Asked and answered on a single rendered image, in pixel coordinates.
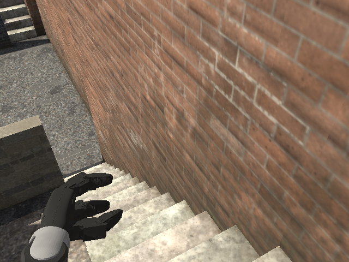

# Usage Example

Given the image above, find stairs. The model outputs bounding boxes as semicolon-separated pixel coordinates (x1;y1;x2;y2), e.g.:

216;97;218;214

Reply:
63;160;292;262
0;0;37;42

